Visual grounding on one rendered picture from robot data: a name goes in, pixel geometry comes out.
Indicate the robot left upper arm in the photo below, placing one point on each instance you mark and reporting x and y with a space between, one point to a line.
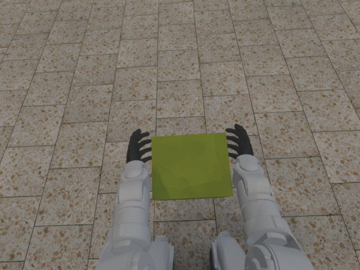
132 260

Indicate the right robot thigh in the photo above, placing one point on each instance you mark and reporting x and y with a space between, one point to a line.
227 254

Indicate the left robot thigh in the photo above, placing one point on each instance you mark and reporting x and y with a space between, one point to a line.
162 254

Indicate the robot right upper arm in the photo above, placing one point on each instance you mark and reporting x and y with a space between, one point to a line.
264 256

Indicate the robot right hand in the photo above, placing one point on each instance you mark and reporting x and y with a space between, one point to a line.
244 145

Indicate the robot left forearm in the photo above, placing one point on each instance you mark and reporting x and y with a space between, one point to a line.
130 225

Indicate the robot left hand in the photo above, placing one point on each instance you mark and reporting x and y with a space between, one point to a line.
134 152

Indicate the robot thigh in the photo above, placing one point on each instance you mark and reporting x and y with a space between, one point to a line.
162 254
227 254

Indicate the robot right forearm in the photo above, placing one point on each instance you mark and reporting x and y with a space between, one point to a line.
262 218

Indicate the carton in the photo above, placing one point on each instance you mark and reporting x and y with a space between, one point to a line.
193 166

